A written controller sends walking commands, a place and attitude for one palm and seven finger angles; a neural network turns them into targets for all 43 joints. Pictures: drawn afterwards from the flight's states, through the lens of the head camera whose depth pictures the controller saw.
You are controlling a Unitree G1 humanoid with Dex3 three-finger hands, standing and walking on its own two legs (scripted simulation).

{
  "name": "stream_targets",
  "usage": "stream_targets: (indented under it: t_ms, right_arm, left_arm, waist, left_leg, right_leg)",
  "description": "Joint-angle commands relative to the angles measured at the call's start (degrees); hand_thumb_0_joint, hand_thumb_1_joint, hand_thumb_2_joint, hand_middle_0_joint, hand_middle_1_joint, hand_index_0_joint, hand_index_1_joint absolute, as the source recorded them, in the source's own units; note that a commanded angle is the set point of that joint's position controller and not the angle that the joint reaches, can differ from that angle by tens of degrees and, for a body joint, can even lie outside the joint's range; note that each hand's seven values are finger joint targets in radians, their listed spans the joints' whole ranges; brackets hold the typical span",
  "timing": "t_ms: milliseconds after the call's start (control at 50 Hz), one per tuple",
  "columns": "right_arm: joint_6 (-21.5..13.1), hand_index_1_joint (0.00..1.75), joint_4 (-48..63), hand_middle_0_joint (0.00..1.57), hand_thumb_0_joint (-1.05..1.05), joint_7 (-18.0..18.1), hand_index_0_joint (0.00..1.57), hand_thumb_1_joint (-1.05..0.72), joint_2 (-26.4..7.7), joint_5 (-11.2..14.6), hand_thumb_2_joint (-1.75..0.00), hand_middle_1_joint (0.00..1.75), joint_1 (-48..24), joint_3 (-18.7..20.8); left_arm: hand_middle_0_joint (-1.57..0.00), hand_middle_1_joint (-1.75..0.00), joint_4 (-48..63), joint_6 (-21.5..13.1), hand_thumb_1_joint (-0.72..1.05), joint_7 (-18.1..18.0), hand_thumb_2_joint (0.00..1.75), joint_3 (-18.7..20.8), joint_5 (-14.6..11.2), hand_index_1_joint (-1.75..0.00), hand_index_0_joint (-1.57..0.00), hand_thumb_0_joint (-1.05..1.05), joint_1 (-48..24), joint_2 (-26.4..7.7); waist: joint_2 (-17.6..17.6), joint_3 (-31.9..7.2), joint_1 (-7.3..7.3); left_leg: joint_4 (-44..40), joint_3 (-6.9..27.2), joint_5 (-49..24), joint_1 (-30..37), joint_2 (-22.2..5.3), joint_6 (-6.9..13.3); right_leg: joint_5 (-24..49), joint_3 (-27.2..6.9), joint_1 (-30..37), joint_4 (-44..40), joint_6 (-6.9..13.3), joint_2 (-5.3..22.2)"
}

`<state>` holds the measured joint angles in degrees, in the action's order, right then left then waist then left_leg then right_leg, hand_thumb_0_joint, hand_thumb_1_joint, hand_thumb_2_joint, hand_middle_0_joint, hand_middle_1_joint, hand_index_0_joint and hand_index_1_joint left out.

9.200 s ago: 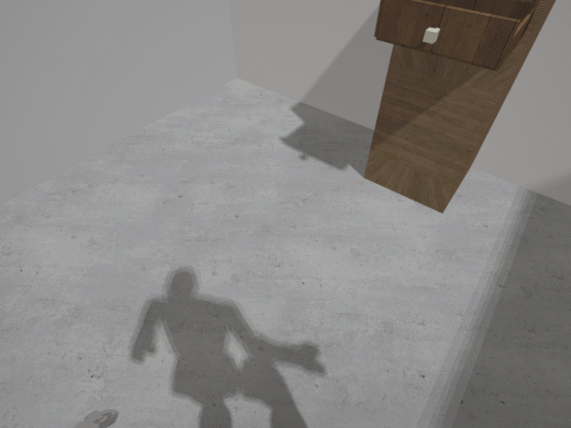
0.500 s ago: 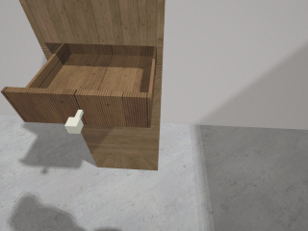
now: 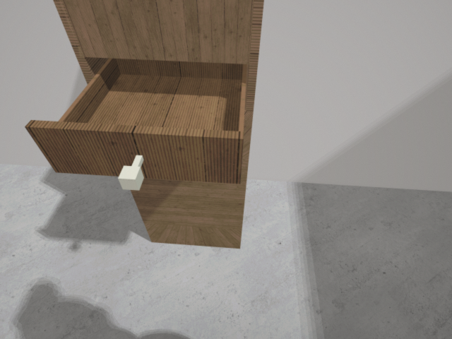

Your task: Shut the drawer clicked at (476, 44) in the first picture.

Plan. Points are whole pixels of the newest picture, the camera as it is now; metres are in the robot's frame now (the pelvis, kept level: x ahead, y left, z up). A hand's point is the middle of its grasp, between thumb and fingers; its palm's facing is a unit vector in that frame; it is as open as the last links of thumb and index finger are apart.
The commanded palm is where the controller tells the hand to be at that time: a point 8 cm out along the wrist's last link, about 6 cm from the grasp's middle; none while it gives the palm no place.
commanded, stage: look again from close up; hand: left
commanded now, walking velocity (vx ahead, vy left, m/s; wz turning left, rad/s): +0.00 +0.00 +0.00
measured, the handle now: (134, 171) +0.37 +0.20 +0.11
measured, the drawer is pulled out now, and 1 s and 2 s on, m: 0.26 0.26 0.26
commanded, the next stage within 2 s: shuffle to correct the standing spot in 0.24 s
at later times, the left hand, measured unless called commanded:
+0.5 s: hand out of the picture +0.00 +0.17 -0.17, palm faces +0.00 -0.98 -0.19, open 7.4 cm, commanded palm none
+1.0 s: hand out of the picture +0.05 +0.18 -0.18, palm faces +0.03 -0.97 -0.24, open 7.4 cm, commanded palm none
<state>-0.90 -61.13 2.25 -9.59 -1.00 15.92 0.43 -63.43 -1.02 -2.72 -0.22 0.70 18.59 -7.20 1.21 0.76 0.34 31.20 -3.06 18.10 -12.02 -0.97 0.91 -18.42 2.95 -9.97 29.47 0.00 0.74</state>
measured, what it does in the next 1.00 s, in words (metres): stands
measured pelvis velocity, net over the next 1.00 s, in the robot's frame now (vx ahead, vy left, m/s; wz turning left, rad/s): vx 0.03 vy -0.01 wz -0.02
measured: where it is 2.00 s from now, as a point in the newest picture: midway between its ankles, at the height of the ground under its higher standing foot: outside the picture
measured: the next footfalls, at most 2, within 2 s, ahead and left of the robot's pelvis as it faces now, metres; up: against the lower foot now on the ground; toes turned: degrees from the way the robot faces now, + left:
none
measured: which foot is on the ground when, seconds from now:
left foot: down 0.00-1.00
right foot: down 0.00-1.00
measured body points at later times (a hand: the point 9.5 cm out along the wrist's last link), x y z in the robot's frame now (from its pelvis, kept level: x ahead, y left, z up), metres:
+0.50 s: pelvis +0.01 +0.00 +0.00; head +0.02 +0.00 +0.45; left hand +0.00 +0.23 -0.16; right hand -0.01 -0.21 -0.16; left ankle -0.01 +0.11 -0.73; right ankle -0.03 -0.12 -0.73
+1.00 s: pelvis +0.03 -0.01 +0.00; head +0.06 -0.01 +0.45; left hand +0.05 +0.23 -0.16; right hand +0.10 -0.25 -0.15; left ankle -0.01 +0.10 -0.73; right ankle -0.03 -0.12 -0.73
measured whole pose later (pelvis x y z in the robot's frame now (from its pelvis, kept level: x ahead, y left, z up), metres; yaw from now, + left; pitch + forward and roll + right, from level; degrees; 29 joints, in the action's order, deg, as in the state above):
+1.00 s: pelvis +0.03 -0.01 +0.00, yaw -1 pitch +1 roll +1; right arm 0.4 -58.2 2.5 -10.6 -0.8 10.0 1.9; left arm -59.4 0.3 -3.0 1.2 1.0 15.5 -10.0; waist -1.4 2.3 1.2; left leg 31.3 -7.1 19.7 -11.7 -0.8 0.3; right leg -22.0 1.5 -12.6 34.7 0.7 1.7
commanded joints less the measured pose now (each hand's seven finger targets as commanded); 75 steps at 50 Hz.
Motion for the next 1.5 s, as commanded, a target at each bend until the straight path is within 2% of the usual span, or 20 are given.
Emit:
stream_targets:
  t_ms: [0,320,420,500,560,600,640,680,740,960,980,1000,1040,1080,1120,1160,1240,1280,1340,1480]
  right_arm:
    - [-1.1,0.3,1.9,0.2,0.0,-0.4,0.2,-0.9,-5.0,0.1,-0.9,0.3,3.0,0.0]
    - [-1.5,0.3,-0.9,0.2,0.0,-0.5,0.2,-0.9,-5.3,0.2,-0.9,0.3,4.0,-0.5]
    - [-0.5,0.3,-1.5,0.2,0.0,-0.9,0.2,-0.9,-6.2,-0.2,-0.9,0.3,4.7,0.2]
    - [-0.6,0.3,-1.0,0.2,0.0,-1.1,0.2,-0.9,-6.2,-0.2,-0.9,0.3,4.5,0.9]
    - [-1.4,0.3,-0.3,0.2,0.0,-0.8,0.2,-0.9,-3.8,0.1,-0.9,0.3,3.2,0.1]
    - [-1.4,0.3,-0.1,0.2,0.0,-0.5,0.2,-0.9,-2.3,0.2,-0.9,0.3,3.0,-0.4]
    - [-1.1,0.3,-0.7,0.2,0.0,-0.1,0.2,-0.9,-2.4,0.7,-0.9,0.3,3.6,-0.3]
    - [-0.7,0.3,-1.0,0.2,0.0,0.3,0.2,-0.9,-3.3,1.1,-0.9,0.3,4.0,0.3]
    - [0.1,0.3,0.1,0.2,0.0,0.7,0.2,-0.9,-4.6,0.8,-0.9,0.3,3.7,1.3]
    - [0.7,0.3,3.9,0.2,0.0,0.1,0.2,-0.9,-5.5,0.2,-0.9,0.3,-0.4,2.2]
    - [0.8,0.3,9.8,0.2,0.0,-0.6,0.2,-0.9,-10.6,-0.3,-0.9,0.3,-1.8,2.6]
    - [-0.1,0.3,10.6,0.2,0.0,-0.3,0.2,-0.9,-9.7,-0.6,-0.9,0.3,-1.9,3.3]
    - [-0.2,0.3,10.8,0.2,0.0,0.3,0.2,-0.9,-10.1,-0.3,-0.9,0.3,-0.4,3.9]
    - [0.1,0.3,12.5,0.2,0.0,0.1,0.2,-0.9,-10.2,-0.2,-0.9,0.3,-1.5,3.8]
    - [0.7,0.3,13.9,0.2,0.0,-0.2,0.2,-0.9,-7.7,-0.1,-0.9,0.3,-3.4,3.9]
    - [1.3,0.3,14.0,0.2,0.0,-0.5,0.2,-0.9,-5.4,0.1,-0.9,0.3,-3.9,3.5]
    - [1.1,0.3,11.5,0.2,0.0,-1.0,0.2,-0.9,-6.8,-0.2,-0.9,0.3,-0.5,3.4]
    - [0.9,0.3,10.7,0.2,0.0,-1.5,0.2,-0.9,-7.6,-0.4,-0.9,0.3,-1.2,3.2]
    - [0.7,0.3,10.4,0.2,0.0,-1.5,0.2,-0.9,-8.8,-0.6,-0.9,0.3,-2.5,2.9]
    - [0.4,0.3,7.6,0.2,0.0,-1.3,0.2,-0.9,-7.9,-0.5,-0.9,0.3,0.8,2.3]
  left_arm:
    - [-0.2,-0.3,2.3,0.0,0.9,0.3,0.9,0.5,0.2,-0.3,-0.2,0.0,3.0,-5.3]
    - [-0.2,-0.3,2.2,0.1,0.9,0.6,0.9,0.5,-0.1,-0.3,-0.2,0.0,1.0,-7.4]
    - [-0.2,-0.3,2.1,0.5,0.9,1.3,0.9,0.8,0.7,-0.3,-0.2,0.0,1.5,-6.3]
    - [-0.2,-0.3,2.3,0.0,0.9,1.8,0.9,1.2,1.0,-0.3,-0.2,0.0,2.8,-5.9]
    - [-0.2,-0.3,0.8,-1.0,0.9,1.3,0.9,1.3,0.6,-0.3,-0.2,0.0,6.0,-6.5]
    - [-0.2,-0.3,-0.2,-1.4,0.9,0.7,0.9,1.6,0.3,-0.3,-0.2,0.0,8.0,-8.0]
    - [-0.2,-0.3,-0.2,-1.8,0.9,0.1,0.9,1.3,-0.1,-0.3,-0.2,0.0,7.3,-8.2]
    - [-0.2,-0.3,1.1,-1.4,0.9,-0.4,0.9,1.6,-0.1,-0.3,-0.2,0.0,6.2,-9.0]
    - [-0.2,-0.3,2.3,-0.6,0.9,-0.9,0.9,2.6,-0.1,-0.3,-0.2,0.0,6.3,-10.2]
    - [-0.2,-0.3,6.5,1.2,0.9,-0.4,0.9,2.3,0.5,-0.3,-0.2,0.0,0.8,-8.5]
    - [-0.2,-0.3,10.2,0.7,0.9,-0.4,0.9,1.3,0.7,-0.3,-0.2,0.0,0.1,-14.8]
    - [-0.2,-0.3,11.4,0.7,0.9,-0.7,0.9,2.3,0.5,-0.3,-0.2,0.0,0.8,-11.0]
    - [-0.2,-0.3,11.7,0.2,0.9,-0.8,0.9,2.4,0.3,-0.3,-0.2,0.0,0.9,-10.7]
    - [-0.2,-0.3,12.6,0.4,0.9,-0.5,0.9,2.5,0.5,-0.3,-0.2,0.0,0.7,-10.7]
    - [-0.2,-0.3,12.8,0.3,0.9,-0.6,0.9,3.2,0.5,-0.3,-0.2,0.0,0.9,-12.9]
    - [-0.2,-0.3,13.1,0.3,0.9,-0.6,0.9,3.0,0.8,-0.3,-0.2,0.0,-0.4,-13.6]
    - [-0.2,-0.3,15.3,0.9,0.9,-0.1,0.9,2.5,0.2,-0.3,-0.2,0.0,-6.1,-13.8]
    - [-0.2,-0.3,15.4,1.5,0.9,0.2,0.9,2.2,0.4,-0.3,-0.2,0.0,-6.4,-13.1]
    - [-0.2,-0.3,14.0,1.6,0.9,0.6,0.9,2.2,0.4,-0.3,-0.2,0.0,-4.3,-13.0]
    - [-0.2,-0.3,11.2,1.3,0.9,0.9,0.9,1.9,0.4,-0.3,-0.2,0.0,-1.1,-11.0]
  waist:
    - [-0.4,5.8,0.19]
    - [-1.9,1.5,0.28]
    - [0.8,5.9,-0.21]
    - [3.2,7.9,0.17]
    - [-3.4,4.9,1.11]
    - [-9.6,2.9,0.77]
    - [-8.4,0.5,-0.12]
    - [-5.6,-1.5,-0.37]
    - [-2.8,-3.6,0.09]
    - [-0.8,-1.8,-0.06]
    - [8.7,3.6,-1.38]
    - [12.6,-5.3,-0.43]
    - [12.0,-12.2,-0.54]
    - [1.4,-11.0,0.0]
    - [-10.9,-5.7,0.44]
    - [-14.3,-2.7,0.01]
    - [-8.7,1.1,-2.18]
    - [-2.6,4.5,-1.29]
    - [0.9,7.5,-0.02]
    - [-0.1,2.7,-0.17]
  left_leg:
    - [-10.3,7.5,-10.0,-4.1,-6.1,2.4]
    - [-10.9,5.6,-14.4,0.5,-5.1,2.1]
    - [-14.7,8.5,9.2,-2.9,-6.9,3.7]
    - [-14.6,10.0,12.0,-4.4,-7.8,5.0]
    - [-4.4,3.0,-7.3,-4.4,-3.6,3.0]
    - [-0.4,-0.3,-9.2,-5.3,-1.5,0.7]
    - [-1.7,0.0,-13.0,-2.1,-2.3,-0.3]
    - [-1.7,-0.3,-22.7,0.5,-2.8,-0.5]
    - [1.7,-1.2,-31.7,2.6,-3.5,-0.4]
    - [-2.4,1.3,-29.0,5.4,-6.6,1.3]
    - [-6.5,4.8,-33.6,4.5,-5.7,-0.3]
    - [-1.9,5.9,-43.2,7.2,-9.3,0.8]
    - [4.3,6.0,-67.5,15.3,-10.1,2.3]
    - [6.3,4.1,-51.9,9.8,-8.4,2.7]
    - [6.7,0.7,-17.9,-5.0,-2.4,0.4]
    - [6.4,0.8,4.8,-9.3,-0.4,-0.1]
    - [-1.1,2.7,-7.9,0.4,-1.6,0.6]
    - [-5.2,4.7,-6.4,-1.6,-3.6,1.4]
    - [-11.4,7.5,5.2,-9.0,-4.7,1.8]
    - [-13.4,7.7,7.9,-7.2,-4.7,1.6]
  right_leg:
    - [4.8,-3.7,-2.5,-4.3,2.0,3.2]
    - [10.5,-4.2,-0.2,-4.9,1.5,4.9]
    - [-4.9,-1.7,-4.7,-1.6,2.3,2.5]
    - [-5.3,-1.5,-6.3,0.3,3.1,1.8]
    - [10.3,-7.4,-0.7,-3.3,3.9,5.7]
    - [34.0,-10.2,4.2,-3.9,4.6,9.5]
    - [53.9,-8.6,5.6,-1.4,4.3,10.2]
    - [58.8,-6.8,6.0,1.8,3.1,9.1]
    - [57.4,-7.1,4.8,4.5,3.3,9.3]
    - [25.5,-6.1,-4.7,2.4,2.3,6.4]
    - [13.7,-4.6,-6.9,3.0,2.2,3.6]
    - [8.6,-2.6,-8.4,6.8,1.9,2.8]
    - [9.7,-1.4,-8.9,7.8,2.2,1.8]
    - [20.6,-2.1,-4.1,2.8,2.0,2.5]
    - [42.1,-10.1,2.4,2.3,4.9,9.9]
    - [43.1,-12.8,2.8,0.0,7.8,13.5]
    - [12.8,-9.1,-9.7,-3.4,4.1,7.8]
    - [-0.6,-6.9,-11.9,-4.3,2.4,4.8]
    - [-4.4,-5.7,-8.7,-4.7,1.5,3.3]
    - [-5.4,-5.5,-6.2,-7.3,1.4,3.8]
